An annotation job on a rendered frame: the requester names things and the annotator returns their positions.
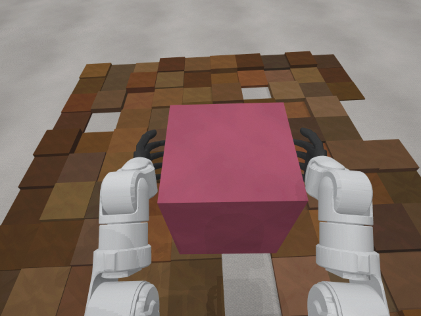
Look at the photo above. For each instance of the right robot hand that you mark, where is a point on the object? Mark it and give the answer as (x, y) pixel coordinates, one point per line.
(313, 150)

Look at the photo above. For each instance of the left robot hand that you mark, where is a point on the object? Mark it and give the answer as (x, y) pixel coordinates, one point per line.
(143, 149)

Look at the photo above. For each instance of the carton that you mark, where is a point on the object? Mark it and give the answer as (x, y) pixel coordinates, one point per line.
(230, 179)

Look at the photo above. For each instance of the right robot upper arm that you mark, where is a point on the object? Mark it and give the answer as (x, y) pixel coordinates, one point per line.
(344, 299)

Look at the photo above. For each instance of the robot right forearm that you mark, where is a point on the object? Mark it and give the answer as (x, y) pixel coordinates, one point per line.
(346, 246)

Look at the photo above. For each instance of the robot left forearm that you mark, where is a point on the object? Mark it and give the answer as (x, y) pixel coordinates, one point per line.
(123, 239)

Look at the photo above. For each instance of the left robot upper arm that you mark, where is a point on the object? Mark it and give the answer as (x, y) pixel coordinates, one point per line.
(124, 298)

